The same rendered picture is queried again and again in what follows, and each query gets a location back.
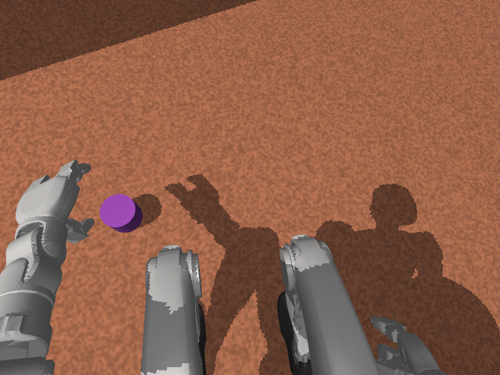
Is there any left robot hand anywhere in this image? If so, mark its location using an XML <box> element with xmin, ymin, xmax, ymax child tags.
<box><xmin>16</xmin><ymin>159</ymin><xmax>95</xmax><ymax>244</ymax></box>

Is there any tin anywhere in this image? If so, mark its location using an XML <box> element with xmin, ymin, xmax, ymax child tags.
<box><xmin>100</xmin><ymin>194</ymin><xmax>143</xmax><ymax>233</ymax></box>

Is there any right robot foot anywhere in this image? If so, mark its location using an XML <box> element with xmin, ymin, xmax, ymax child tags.
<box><xmin>277</xmin><ymin>291</ymin><xmax>313</xmax><ymax>375</ymax></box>

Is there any right robot hand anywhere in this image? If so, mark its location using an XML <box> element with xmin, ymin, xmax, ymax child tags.
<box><xmin>370</xmin><ymin>316</ymin><xmax>440</xmax><ymax>375</ymax></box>

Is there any left robot arm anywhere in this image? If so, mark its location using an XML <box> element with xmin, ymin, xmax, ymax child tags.
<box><xmin>0</xmin><ymin>216</ymin><xmax>68</xmax><ymax>375</ymax></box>

